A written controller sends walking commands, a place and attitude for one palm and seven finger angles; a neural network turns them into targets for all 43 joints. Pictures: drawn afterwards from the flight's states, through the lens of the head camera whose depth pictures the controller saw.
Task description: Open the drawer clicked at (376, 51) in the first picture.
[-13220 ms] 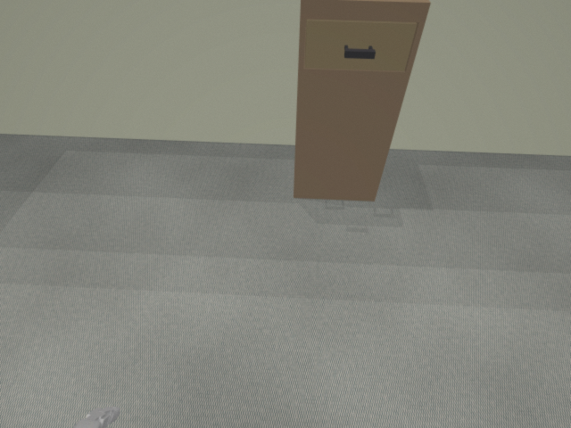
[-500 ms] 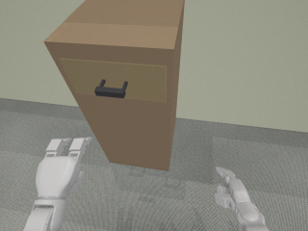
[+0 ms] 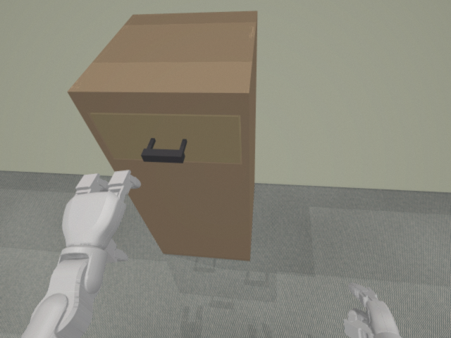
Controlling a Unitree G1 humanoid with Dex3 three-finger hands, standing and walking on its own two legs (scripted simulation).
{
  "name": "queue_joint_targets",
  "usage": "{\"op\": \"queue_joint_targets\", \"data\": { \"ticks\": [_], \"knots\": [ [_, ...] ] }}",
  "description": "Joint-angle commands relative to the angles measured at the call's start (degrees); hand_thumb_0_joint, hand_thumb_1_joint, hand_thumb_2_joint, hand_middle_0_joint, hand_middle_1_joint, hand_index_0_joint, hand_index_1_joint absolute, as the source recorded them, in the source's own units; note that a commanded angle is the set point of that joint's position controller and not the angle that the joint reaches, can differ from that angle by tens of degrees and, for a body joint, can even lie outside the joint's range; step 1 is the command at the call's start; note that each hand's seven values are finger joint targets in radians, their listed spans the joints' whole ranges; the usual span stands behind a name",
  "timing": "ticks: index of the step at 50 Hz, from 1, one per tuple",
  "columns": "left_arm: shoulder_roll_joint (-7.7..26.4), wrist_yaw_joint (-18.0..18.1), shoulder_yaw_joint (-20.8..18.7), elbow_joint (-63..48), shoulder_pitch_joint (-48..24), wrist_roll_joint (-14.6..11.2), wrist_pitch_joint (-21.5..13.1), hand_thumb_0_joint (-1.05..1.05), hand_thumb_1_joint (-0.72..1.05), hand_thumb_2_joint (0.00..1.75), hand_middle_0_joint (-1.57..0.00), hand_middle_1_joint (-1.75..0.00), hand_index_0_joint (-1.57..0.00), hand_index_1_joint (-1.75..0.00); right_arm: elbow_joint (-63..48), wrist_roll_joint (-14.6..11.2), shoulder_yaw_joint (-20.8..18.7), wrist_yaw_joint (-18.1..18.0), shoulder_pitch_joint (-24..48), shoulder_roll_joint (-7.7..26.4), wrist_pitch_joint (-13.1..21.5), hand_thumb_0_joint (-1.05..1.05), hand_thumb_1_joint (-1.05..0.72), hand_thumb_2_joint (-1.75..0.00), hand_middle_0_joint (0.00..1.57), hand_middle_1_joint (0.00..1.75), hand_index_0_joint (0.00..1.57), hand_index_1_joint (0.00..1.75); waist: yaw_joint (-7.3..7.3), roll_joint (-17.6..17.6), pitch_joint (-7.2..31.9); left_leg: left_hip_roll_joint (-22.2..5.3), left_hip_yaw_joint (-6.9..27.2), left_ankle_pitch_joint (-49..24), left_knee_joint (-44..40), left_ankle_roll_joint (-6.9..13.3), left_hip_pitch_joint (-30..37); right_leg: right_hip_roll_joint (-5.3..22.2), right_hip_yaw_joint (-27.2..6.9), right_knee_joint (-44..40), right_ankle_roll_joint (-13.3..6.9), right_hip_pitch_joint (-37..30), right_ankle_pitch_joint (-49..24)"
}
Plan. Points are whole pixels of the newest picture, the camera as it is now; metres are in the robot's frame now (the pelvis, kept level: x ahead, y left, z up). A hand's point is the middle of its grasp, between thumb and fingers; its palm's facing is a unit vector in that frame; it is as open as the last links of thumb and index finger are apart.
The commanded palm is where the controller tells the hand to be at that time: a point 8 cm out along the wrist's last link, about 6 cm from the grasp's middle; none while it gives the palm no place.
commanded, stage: raise the hand with hooked fingers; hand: left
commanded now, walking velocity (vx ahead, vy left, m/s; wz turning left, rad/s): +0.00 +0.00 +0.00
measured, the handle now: (165, 149) +0.52 +0.23 +0.00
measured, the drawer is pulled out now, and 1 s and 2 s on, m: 0.00 0.00 0.00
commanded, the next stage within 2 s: move the hooked fingers above the handle in 0.72 s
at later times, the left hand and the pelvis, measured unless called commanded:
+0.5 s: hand (102, 194) +0.30 +0.25 +0.11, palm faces +0.02 -0.08 -1.00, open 13.9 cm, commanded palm +0.27 +0.25 +0.17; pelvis -0.01 +0.01 +0.01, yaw +1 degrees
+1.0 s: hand (115, 201) +0.30 +0.23 +0.10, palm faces +0.00 -0.06 -1.00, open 13.9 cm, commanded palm +0.29 +0.24 +0.16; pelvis -0.02 -0.01 +0.01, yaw +1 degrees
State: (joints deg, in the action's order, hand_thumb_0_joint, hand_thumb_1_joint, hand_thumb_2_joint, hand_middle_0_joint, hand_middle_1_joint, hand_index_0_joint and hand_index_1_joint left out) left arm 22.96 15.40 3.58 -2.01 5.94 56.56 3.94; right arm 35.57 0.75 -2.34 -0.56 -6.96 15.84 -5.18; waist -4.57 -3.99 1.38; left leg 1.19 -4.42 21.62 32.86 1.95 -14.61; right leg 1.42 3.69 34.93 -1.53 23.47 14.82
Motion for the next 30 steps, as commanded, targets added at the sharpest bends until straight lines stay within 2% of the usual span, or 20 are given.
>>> {"op": "queue_joint_targets", "data": {
  "ticks": [1, 2, 3, 4, 8, 9, 11, 16, 17, 19, 20, 21, 23, 26, 29, 30],
  "knots": [
    [12.0, -2.7, -5.0, -9.8, -15.8, -0.1, 2.7, 0.00, -0.50, 0.30, -0.30, -1.20, -0.30, -1.20, -9.8, -0.9, 0.0, -0.7, 8.4, 4.3, 1.7, 0.00, -0.90, -0.90, 0.20, 0.30, 0.20, 0.30, -0.68, 3.5, 11.6, 0.0, 4.2, -20.1, -8.0, -0.8, -1.3, -1.0, -3.8, -5.6, -1.2, -16.5, -11.4],
    [12.7, -3.8, -5.1, -9.8, -16.9, 0.0, 3.2, 0.00, -0.50, 0.30, -0.30, -1.20, -0.30, -1.20, -10.0, -0.9, 0.3, -0.8, 8.7, 4.3, 1.3, 0.00, -0.90, -0.90, 0.20, 0.30, 0.20, 0.30, -0.84, 2.5, 12.4, 0.0, 4.1, -21.2, -8.3, -0.7, -0.8, -0.9, -3.7, -5.5, -1.3, -17.4, -12.4],
    [12.7, -4.8, -5.0, -10.0, -17.8, -0.2, 3.3, 0.00, -0.50, 0.30, -0.30, -1.20, -0.30, -1.20, -10.1, -0.8, 0.5, -0.8, 8.6, 4.1, 1.2, 0.00, -0.90, -0.90, 0.20, 0.30, 0.20, 0.30, -0.95, 3.0, 12.8, 0.0, 4.1, -22.1, -8.6, -0.7, -0.2, -1.0, -3.6, -5.9, -1.2, -18.6, -13.6],
    [14.1, -5.8, -6.3, -9.9, -18.7, -0.5, 3.2, 0.00, -0.50, 0.30, -0.30, -1.20, -0.30, -1.20, -10.2, -0.9, 0.6, -0.8, 8.8, 4.3, 0.9, 0.00, -0.90, -0.90, 0.20, 0.30, 0.20, 0.30, -0.89, 2.8, 13.0, -0.1, 4.2, -22.8, -8.9, -0.7, 0.2, -1.1, -3.7, -6.2, -1.2, -19.2, -14.1],
    [14.8, -8.8, -6.3, -9.6, -23.2, -1.0, 1.8, 0.00, -0.50, 0.30, -0.30, -1.20, -0.30, -1.20, -9.6, -0.8, 1.3, -0.7, 8.4, 3.9, 0.2, 0.00, -0.90, -0.90, 0.20, 0.30, 0.20, 0.30, -0.51, 2.3, 11.7, -0.2, 4.1, -25.4, -10.1, -0.9, 1.6, -1.4, -3.5, -7.6, -1.3, -20.2, -16.5],
    [15.4, -9.4, -6.8, -9.3, -24.5, -1.2, 1.6, 0.00, -0.50, 0.30, -0.30, -1.20, -0.30, -1.20, -9.7, -0.9, 1.4, -0.6, 8.4, 4.0, 0.0, 0.00, -0.90, -0.90, 0.20, 0.30, 0.20, 0.30, -0.43, 1.4, 11.7, -0.3, 4.3, -25.5, -10.3, -1.0, 1.9, -1.4, -3.5, -7.9, -1.4, -20.5, -16.4],
    [15.3, -10.6, -6.1, -7.3, -27.2, -1.7, 1.1, 0.00, -0.50, 0.30, -0.30, -1.20, -0.30, -1.20, -9.2, -1.0, 1.5, -0.7, 7.8, 3.9, -0.1, 0.00, -0.90, -0.90, 0.20, 0.30, 0.20, 0.30, 0.03, 2.5, 10.3, -0.2, 4.1, -24.8, -10.9, -1.0, 2.0, -1.5, -3.0, -8.8, -1.3, -20.0, -16.0],
    [17.3, -13.0, -6.3, -5.9, -34.0, -2.8, -0.6, 0.00, -0.50, 0.30, -0.30, -1.20, -0.30, -1.20, -8.7, -1.4, 1.6, -0.8, 7.2, 4.3, 0.0, 0.00, -0.90, -0.90, 0.20, 0.30, 0.20, 0.30, 0.54, 1.5, 11.3, -0.1, 4.5, -24.0, -11.9, -1.1, 2.7, -1.4, -2.7, -10.0, -1.4, -20.8, -15.0],
    [16.4, -13.4, -5.8, -5.3, -32.5, -2.8, -1.0, 0.00, -0.50, 0.30, -0.30, -1.20, -0.30, -1.20, -8.8, -1.4, 1.4, -0.6, 7.0, 4.3, 0.1, 0.00, -0.90, -0.90, 0.20, 0.30, 0.20, 0.30, 0.19, 0.7, 11.8, 0.0, 4.3, -25.2, -11.8, -1.2, 3.1, -1.4, -2.6, -10.0, -1.4, -20.9, -15.6],
    [15.8, -14.4, -6.1, -4.9, -29.0, -3.7, -1.7, 0.00, -0.50, 0.30, -0.30, -1.20, -0.30, -1.20, -9.4, -1.5, 1.2, -0.2, 6.5, 4.5, 0.2, 0.00, -0.90, -0.90, 0.20, 0.30, 0.20, 0.30, -0.36, 1.2, 13.2, -0.2, 4.6, -26.8, -11.8, -1.4, 3.5, -1.5, -2.6, -10.0, -1.4, -21.9, -16.3],
    [15.0, -15.0, -5.5, -4.3, -27.7, -4.0, -2.2, 0.00, -0.50, 0.30, -0.30, -1.20, -0.30, -1.20, -9.2, -1.5, 1.1, 0.0, 6.1, 4.5, 0.2, 0.00, -0.90, -0.90, 0.20, 0.30, 0.20, 0.30, -0.40, 2.1, 12.9, -0.2, 4.5, -27.2, -11.7, -1.4, 2.9, -1.3, -2.3, -9.9, -1.4, -21.9, -16.6],
    [15.7, -15.3, -6.4, -5.3, -26.6, -4.6, -2.8, 0.00, -0.50, 0.30, -0.30, -1.20, -0.30, -1.20, -9.3, -1.4, 0.8, 0.1, 5.7, 4.8, 0.1, 0.00, -0.90, -0.90, 0.20, 0.30, 0.20, 0.30, -0.63, 2.8, 12.9, -0.2, 4.5, -27.6, -11.9, -1.4, 2.9, -1.4, -2.4, -10.1, -1.3, -22.3, -17.3],
    [15.9, -15.4, -7.1, -5.9, -26.1, -5.0, -3.9, 0.00, -0.50, 0.30, -0.30, -1.20, -0.30, -1.20, -9.7, -1.3, 0.7, 0.2, 5.9, 5.1, 0.1, 0.00, -0.90, -0.90, 0.20, 0.30, 0.20, 0.30, -0.75, 4.3, 12.2, -0.1, 4.2, -26.4, -12.1, -1.1, 1.6, -1.3, -2.6, -10.2, -1.2, -22.3, -17.1],
    [17.4, -14.0, -9.1, -7.0, -26.7, -4.7, -6.0, 0.00, -0.50, 0.30, -0.30, -1.20, -0.30, -1.20, -9.5, -1.3, 0.5, 0.4, 5.7, 5.2, 0.3, 0.00, -0.90, -0.90, 0.20, 0.30, 0.20, 0.30, -1.10, 3.9, 11.8, -0.2, 4.6, -24.6, -12.7, -1.2, 0.7, -1.3, -2.6, -10.3, -1.3, -21.7, -14.8],
    [20.1, -10.9, -12.0, -10.8, -29.5, -3.9, -8.0, 0.00, -0.50, 0.30, -0.30, -1.20, -0.30, -1.20, -9.4, -1.1, 0.3, 0.4, 5.7, 5.2, 1.1, 0.00, -0.90, -0.90, 0.20, 0.30, 0.20, 0.30, -1.74, 0.0, 14.8, -0.1, 5.3, -25.1, -12.7, -1.7, 2.0, -1.5, -3.1, -10.0, -1.5, -22.1, -14.5],
    [19.1, -9.9, -11.3, -10.2, -29.7, -3.8, -8.3, 0.00, -0.50, 0.30, -0.30, -1.20, -0.30, -1.20, -9.1, -1.1, 0.2, 0.4, 5.3, 4.8, 1.2, 0.00, -0.90, -0.90, 0.20, 0.30, 0.20, 0.30, -1.66, -0.7, 14.7, 0.0, 5.4, -25.2, -12.7, -1.8, 2.1, -1.3, -2.9, -9.9, -1.6, -21.7, -14.0]
  ]
}}
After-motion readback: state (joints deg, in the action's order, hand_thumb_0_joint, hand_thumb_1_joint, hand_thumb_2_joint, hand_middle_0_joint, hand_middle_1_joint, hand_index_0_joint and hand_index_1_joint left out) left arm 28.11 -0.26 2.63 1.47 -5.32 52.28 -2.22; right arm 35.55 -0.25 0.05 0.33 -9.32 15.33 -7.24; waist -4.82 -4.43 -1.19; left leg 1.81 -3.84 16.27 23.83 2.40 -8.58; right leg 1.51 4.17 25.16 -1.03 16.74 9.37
